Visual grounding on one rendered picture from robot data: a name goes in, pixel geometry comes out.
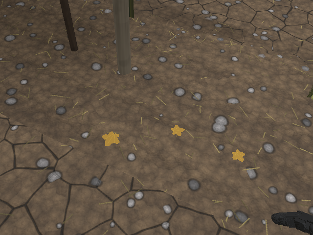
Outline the robot right hand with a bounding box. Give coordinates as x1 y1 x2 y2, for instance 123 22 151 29
271 211 313 235

